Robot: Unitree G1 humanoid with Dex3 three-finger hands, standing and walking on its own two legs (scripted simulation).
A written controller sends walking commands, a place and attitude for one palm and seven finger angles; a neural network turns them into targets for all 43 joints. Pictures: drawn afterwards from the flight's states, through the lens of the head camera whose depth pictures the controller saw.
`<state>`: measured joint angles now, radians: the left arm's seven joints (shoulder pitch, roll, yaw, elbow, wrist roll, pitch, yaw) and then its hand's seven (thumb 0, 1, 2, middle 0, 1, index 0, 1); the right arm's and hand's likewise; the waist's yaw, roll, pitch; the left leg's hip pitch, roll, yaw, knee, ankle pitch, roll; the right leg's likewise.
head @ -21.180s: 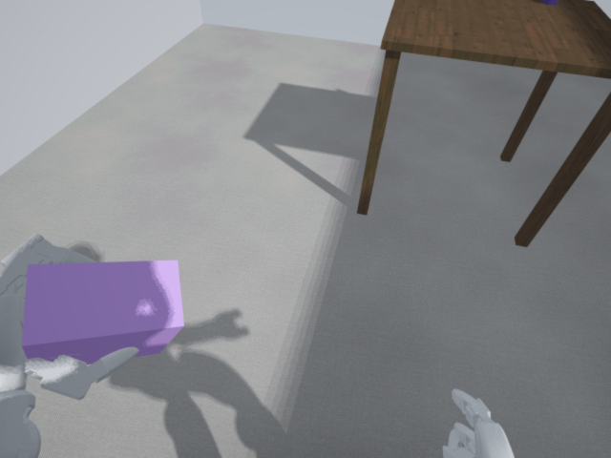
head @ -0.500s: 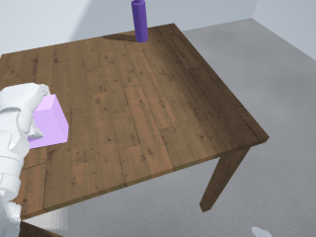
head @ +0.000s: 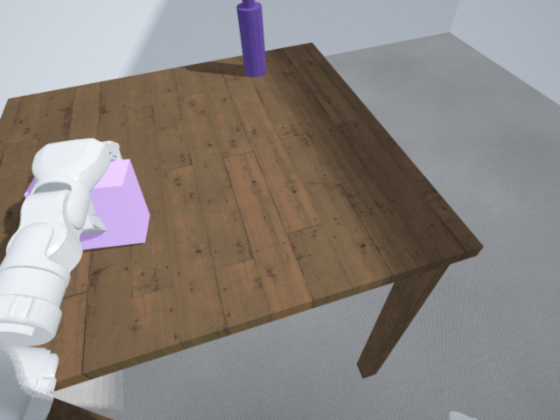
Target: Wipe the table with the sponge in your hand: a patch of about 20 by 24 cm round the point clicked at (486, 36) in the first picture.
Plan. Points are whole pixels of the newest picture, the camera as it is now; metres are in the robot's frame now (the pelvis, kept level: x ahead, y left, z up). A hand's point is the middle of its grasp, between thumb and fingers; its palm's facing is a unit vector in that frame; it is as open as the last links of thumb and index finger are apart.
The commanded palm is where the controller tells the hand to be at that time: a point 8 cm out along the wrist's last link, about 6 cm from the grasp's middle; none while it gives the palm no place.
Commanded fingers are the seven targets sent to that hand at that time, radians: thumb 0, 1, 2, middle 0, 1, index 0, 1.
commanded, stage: slide across to the middle lane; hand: left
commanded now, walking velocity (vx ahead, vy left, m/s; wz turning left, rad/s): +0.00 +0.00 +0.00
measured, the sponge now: (100, 215) +0.38 +0.32 +0.07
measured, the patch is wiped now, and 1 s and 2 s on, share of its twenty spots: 0.45 0.50 0.65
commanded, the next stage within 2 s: wipe back along the middle lane in 0.36 s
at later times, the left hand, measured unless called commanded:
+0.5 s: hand (131, 181) +0.41 +0.26 +0.12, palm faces -0.07 +0.00 -1.00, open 10.4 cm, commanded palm +0.39 +0.26 +0.18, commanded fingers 0.00 0.10 1.30 -1.20 -1.60 -1.20 -1.60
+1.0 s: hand (130, 204) +0.37 +0.25 +0.11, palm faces -0.02 -0.03 -1.00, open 10.4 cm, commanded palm +0.34 +0.24 +0.16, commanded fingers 0.00 0.10 1.30 -1.20 -1.60 -1.20 -1.60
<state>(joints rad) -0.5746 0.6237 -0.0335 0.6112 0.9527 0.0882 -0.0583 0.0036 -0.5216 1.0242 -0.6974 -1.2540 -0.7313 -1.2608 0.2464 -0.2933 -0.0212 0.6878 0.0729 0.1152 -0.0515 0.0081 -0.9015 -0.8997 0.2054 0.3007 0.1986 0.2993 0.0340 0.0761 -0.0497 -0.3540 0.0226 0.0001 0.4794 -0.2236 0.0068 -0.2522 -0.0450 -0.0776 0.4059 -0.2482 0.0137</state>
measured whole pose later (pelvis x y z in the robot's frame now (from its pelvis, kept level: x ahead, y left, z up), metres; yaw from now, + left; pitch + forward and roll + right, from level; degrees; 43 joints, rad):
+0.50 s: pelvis +0.02 -0.02 +0.00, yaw +1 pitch +5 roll +0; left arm -0.61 0.52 -0.14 0.57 0.96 0.27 -0.07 0.00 -0.52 1.02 -0.69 -1.26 -0.73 -1.26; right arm 0.16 -0.30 0.00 0.68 0.07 0.08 -0.05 0.01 -0.90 -0.90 0.21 0.30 0.20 0.30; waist 0.04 0.09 -0.05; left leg -0.29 0.03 -0.01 0.43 -0.23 -0.01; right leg -0.19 -0.04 -0.09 0.39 -0.28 0.01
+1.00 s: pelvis +0.02 -0.02 +0.00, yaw +0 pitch +3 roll +0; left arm -0.40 0.49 -0.13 0.31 0.95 0.38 -0.07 0.00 -0.51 1.02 -0.68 -1.27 -0.71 -1.28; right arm 0.13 -0.30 0.01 0.64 0.07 0.12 -0.03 0.01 -0.90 -0.90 0.20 0.30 0.20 0.30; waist 0.06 0.09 -0.06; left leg -0.27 0.03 0.00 0.46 -0.24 -0.02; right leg -0.19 -0.04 -0.08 0.44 -0.30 0.00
